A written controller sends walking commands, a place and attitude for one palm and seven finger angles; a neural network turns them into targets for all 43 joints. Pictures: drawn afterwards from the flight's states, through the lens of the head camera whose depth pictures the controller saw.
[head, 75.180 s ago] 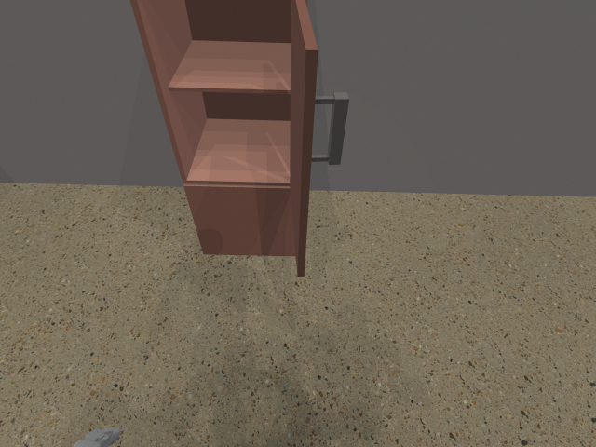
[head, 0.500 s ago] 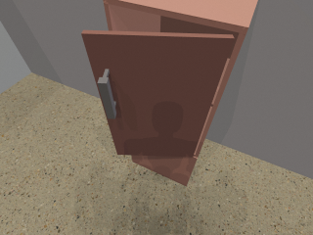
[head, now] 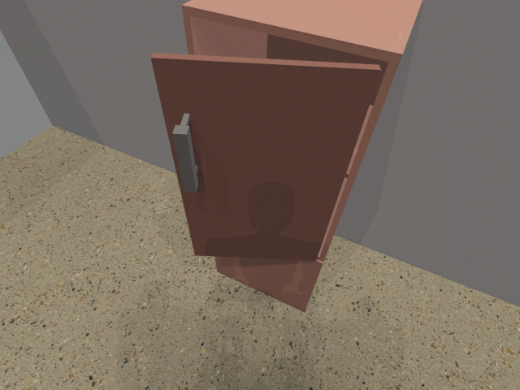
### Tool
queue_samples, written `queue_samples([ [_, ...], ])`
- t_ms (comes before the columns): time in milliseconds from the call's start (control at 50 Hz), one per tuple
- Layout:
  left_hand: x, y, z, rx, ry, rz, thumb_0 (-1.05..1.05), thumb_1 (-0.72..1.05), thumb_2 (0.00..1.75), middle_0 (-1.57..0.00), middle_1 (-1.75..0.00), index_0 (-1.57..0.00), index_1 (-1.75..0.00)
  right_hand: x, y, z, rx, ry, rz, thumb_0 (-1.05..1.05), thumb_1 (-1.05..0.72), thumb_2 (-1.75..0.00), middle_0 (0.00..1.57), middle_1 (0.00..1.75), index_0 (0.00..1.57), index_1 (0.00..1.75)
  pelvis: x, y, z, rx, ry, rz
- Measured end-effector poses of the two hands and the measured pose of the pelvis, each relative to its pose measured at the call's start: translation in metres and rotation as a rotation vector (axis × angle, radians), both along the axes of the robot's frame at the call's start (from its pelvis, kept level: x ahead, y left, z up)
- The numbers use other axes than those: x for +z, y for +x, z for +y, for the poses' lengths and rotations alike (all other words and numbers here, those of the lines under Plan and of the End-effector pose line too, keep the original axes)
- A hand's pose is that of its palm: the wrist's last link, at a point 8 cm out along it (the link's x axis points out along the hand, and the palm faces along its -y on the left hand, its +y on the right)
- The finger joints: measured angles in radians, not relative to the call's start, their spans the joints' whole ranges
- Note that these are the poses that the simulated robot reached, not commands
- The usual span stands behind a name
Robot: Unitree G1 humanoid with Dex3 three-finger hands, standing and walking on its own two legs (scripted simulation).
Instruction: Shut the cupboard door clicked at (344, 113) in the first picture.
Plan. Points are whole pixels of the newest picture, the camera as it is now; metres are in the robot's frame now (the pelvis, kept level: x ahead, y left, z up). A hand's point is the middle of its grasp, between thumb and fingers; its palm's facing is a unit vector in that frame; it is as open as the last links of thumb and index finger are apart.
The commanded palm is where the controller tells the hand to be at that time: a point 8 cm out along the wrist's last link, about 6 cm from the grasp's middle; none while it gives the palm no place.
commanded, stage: come to a stop and stand still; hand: left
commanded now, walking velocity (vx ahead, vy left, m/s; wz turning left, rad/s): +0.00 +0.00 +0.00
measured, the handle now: (188, 153) +0.50 +0.17 +0.08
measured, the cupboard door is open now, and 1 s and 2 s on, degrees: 24 24 24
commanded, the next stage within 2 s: look again from close up in 0.60 s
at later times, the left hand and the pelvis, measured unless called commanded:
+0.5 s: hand out of the picture -0.02 +0.16 -0.18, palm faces +0.04 -0.99 -0.14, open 7.4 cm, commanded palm none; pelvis +0.01 +0.01 +0.00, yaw -1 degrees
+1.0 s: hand out of the picture +0.02 +0.19 -0.18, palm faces +0.02 -0.98 -0.20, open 7.4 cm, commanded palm none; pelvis +0.02 +0.01 -0.01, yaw +0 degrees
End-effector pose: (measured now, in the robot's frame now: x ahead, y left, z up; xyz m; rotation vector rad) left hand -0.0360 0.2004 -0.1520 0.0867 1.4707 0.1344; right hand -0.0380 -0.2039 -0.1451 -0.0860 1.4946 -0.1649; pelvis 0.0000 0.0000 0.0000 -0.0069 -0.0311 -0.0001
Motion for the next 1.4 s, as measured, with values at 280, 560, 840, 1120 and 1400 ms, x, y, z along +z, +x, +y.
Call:
queue_samples([
  [280, -0.001, -0.004, 0.003, 0.015, -0.009, 0.016, 0.0, 0.9, 0.9, -0.2, -0.3, -0.2, -0.3, -0.003, 0.012, 0.019, -0.008, 0.013, -0.029, 0.01, -0.91, -0.89, 0.2, 0.3, 0.2, 0.3, -0.001, 0.004, 0.011, -0.004, 0.002, 0.011],
  [560, 0.0, 0.022, 0.009, -0.007, 0.004, -0.022, 0.0, 0.91, 0.9, -0.2, -0.3, -0.2, -0.3, -0.002, 0.029, 0.012, -0.008, -0.011, -0.063, 0.01, -0.92, -0.89, 0.2, 0.3, 0.2, 0.3, -0.001, 0.014, 0.013, -0.015, 0.007, 0.01],
  [840, -0.003, 0.038, 0.021, -0.04, 0.037, -0.066, 0.0, 0.91, 0.9, -0.2, -0.3, -0.2, -0.3, -0.006, 0.043, 0.002, 0.035, -0.021, -0.111, 0.01, -0.92, -0.89, 0.2, 0.3, 0.2, 0.3, -0.007, 0.015, 0.013, 0.007, -0.005, 0.013],
  [1120, 0.001, 0.054, 0.034, -0.045, 0.062, -0.143, 0.0, 0.91, 0.9, -0.2, -0.3, -0.2, -0.3, -0.001, 0.07, -0.012, 0.071, -0.049, -0.202, 0.01, -0.92, -0.89, 0.2, 0.3, 0.2, 0.3, -0.007, 0.013, 0.012, 0.005, 0.005, 0.002],
  [1400, -0.006, 0.036, 0.019, -0.036, 0.013, -0.086, 0.0, 0.91, 0.9, -0.2, -0.3, -0.2, -0.3, 0.003, 0.059, -0.013, 0.067, -0.052, -0.15, 0.01, -0.92, -0.89, 0.2, 0.3, 0.2, 0.3, -0.005, 0.014, 0.007, 0.003, 0.004, 0.004],
])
